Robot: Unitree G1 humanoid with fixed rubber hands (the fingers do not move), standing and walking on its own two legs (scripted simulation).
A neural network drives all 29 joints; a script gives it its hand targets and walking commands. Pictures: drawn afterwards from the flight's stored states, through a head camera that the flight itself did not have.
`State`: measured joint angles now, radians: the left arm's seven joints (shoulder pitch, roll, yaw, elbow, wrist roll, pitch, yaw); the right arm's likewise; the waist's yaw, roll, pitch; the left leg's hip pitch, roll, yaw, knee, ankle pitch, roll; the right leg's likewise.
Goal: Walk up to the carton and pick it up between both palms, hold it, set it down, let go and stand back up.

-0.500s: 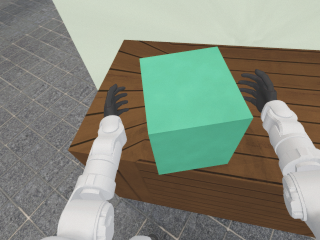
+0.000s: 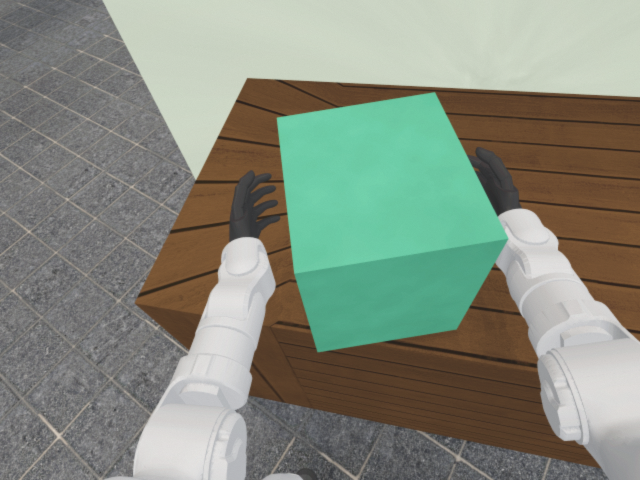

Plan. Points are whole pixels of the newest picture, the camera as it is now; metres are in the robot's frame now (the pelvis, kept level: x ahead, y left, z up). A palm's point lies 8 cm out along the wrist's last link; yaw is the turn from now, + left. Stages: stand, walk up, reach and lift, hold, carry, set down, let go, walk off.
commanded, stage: reach and lift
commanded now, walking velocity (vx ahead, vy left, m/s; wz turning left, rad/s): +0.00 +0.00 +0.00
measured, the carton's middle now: (372, 230) +0.42 +0.02 +0.02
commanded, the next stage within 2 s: none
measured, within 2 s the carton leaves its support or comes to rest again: leaves its support in 1.68 s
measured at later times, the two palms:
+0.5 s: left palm (257, 237) +0.37 +0.16 +0.06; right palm (492, 210) +0.44 -0.13 +0.05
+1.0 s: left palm (256, 237) +0.37 +0.16 +0.06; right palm (489, 209) +0.44 -0.13 +0.06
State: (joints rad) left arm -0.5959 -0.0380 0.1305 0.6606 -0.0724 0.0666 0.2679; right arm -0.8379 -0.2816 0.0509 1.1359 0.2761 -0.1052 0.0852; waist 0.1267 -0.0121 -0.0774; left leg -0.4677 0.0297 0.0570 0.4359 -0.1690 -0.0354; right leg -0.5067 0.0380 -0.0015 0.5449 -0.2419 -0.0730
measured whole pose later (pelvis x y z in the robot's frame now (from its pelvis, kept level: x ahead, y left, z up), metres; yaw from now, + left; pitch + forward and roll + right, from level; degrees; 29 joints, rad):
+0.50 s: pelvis +0.00 +0.00 +0.00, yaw +0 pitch +12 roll +2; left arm -0.60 -0.07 0.15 0.66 -0.07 0.10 0.32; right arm -0.84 -0.24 0.05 1.09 0.26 -0.04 -0.01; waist 0.13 0.01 -0.08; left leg -0.47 0.04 0.06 0.44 -0.17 -0.04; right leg -0.51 0.05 0.00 0.54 -0.24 -0.07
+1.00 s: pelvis +0.00 +0.00 +0.00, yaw +0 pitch +12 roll +2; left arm -0.60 -0.08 0.15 0.66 -0.07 0.10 0.33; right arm -0.84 -0.22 0.05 1.07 0.23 -0.01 -0.02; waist 0.13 0.01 -0.09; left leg -0.47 0.04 0.06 0.44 -0.17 -0.04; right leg -0.51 0.05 0.00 0.54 -0.24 -0.07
